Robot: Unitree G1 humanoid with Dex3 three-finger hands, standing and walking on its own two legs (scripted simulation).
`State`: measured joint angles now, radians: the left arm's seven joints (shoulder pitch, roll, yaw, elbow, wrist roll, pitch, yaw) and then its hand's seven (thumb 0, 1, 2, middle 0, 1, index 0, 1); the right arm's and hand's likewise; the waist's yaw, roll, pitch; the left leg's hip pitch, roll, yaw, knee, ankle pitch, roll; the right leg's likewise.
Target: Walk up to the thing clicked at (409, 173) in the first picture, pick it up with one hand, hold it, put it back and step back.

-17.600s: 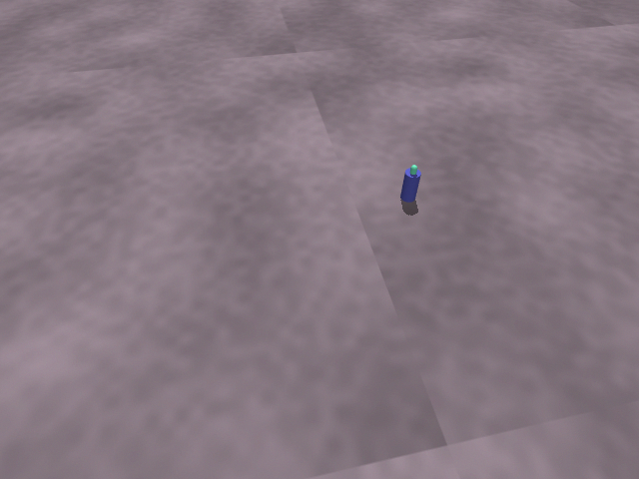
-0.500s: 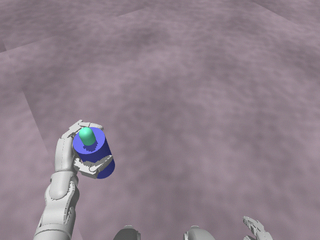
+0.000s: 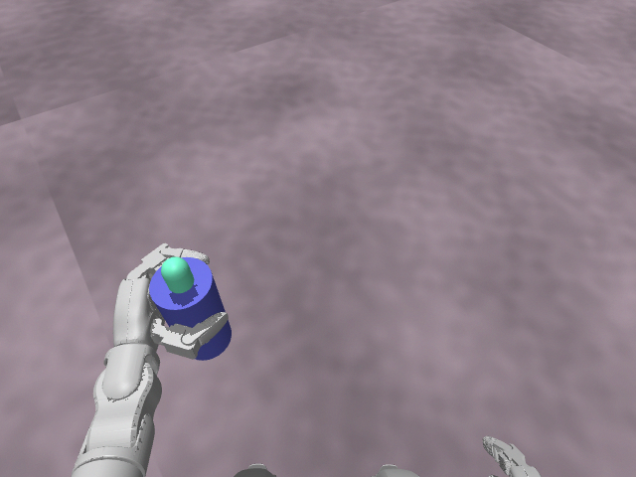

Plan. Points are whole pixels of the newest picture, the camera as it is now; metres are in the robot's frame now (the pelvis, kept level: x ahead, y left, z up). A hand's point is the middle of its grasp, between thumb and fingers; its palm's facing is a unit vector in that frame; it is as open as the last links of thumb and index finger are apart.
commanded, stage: hold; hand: left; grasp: from the side
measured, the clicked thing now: (192, 305) +0.33 +0.17 +0.02
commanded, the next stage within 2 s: none
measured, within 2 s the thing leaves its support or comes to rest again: neither
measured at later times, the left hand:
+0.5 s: hand (189, 302) +0.32 +0.17 +0.04, palm faces +0.10 -0.99 -0.04, open 9.8 cm
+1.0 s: hand (187, 305) +0.31 +0.17 +0.04, palm faces +0.12 -0.99 -0.04, open 9.8 cm
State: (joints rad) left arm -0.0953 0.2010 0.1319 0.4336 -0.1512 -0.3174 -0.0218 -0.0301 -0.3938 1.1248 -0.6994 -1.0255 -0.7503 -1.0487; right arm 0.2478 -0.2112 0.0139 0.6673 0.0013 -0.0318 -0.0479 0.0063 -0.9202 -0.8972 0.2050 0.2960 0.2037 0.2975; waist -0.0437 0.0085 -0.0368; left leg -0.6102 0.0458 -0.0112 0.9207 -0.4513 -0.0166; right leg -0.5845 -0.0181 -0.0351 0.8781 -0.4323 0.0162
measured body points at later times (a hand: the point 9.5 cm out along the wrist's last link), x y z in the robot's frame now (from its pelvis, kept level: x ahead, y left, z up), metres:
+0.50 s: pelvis +0.00 +0.00 +0.01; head +0.04 +0.01 +0.46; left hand +0.31 +0.22 +0.05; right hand +0.12 -0.24 -0.10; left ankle +0.01 +0.13 -0.69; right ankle +0.00 -0.13 -0.69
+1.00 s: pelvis -0.01 +0.00 +0.01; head +0.03 +0.01 +0.46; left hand +0.30 +0.22 +0.05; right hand +0.11 -0.24 -0.10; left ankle +0.01 +0.13 -0.69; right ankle +0.00 -0.13 -0.69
